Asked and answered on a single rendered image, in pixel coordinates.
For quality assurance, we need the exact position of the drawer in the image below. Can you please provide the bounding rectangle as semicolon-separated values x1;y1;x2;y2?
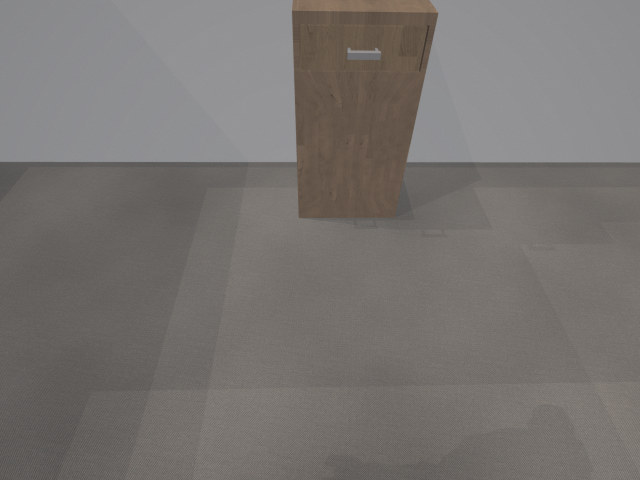
300;24;428;71

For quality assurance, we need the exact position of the handle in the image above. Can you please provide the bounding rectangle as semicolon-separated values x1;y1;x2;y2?
347;48;381;60

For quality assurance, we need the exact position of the cabinet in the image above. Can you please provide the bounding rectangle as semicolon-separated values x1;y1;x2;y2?
292;0;438;218

